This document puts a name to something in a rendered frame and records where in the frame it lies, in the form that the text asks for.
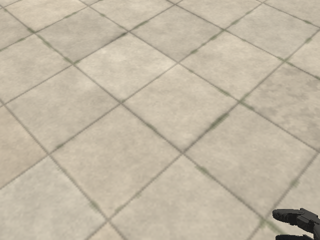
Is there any right robot hand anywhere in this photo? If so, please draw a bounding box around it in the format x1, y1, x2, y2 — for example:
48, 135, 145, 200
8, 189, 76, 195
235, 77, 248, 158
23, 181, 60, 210
272, 208, 320, 240

